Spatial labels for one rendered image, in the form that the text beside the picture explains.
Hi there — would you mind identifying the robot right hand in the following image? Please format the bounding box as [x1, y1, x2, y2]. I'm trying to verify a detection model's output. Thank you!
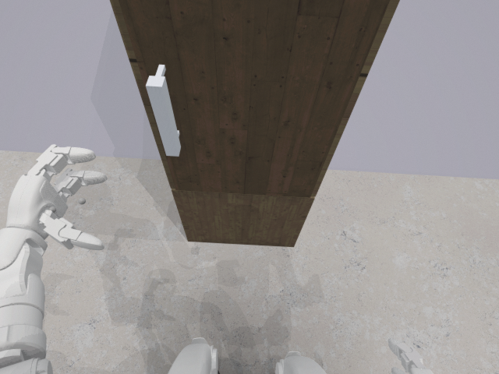
[388, 338, 433, 374]

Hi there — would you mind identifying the robot left forearm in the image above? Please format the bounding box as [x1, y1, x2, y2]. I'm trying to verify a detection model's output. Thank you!
[0, 227, 48, 369]

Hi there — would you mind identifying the robot left hand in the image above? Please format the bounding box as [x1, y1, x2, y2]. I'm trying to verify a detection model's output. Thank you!
[6, 144, 107, 250]

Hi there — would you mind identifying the cupboard door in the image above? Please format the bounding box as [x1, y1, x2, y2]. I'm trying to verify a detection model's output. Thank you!
[119, 0, 390, 198]

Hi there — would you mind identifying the robot right thigh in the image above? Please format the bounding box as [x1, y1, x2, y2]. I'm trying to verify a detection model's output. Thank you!
[275, 356, 327, 374]

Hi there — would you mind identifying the handle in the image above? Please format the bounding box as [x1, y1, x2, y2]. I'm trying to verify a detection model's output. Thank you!
[146, 65, 181, 157]

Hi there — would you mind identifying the robot right shin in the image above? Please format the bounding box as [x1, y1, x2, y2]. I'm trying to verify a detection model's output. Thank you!
[286, 351, 301, 358]

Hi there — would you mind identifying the left robot upper arm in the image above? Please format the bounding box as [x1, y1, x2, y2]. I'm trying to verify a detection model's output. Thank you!
[0, 358, 53, 374]

